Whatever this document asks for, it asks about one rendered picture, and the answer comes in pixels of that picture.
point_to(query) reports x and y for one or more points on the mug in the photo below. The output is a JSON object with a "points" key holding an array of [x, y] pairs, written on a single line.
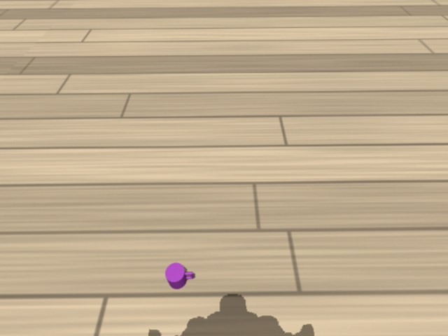
{"points": [[176, 275]]}

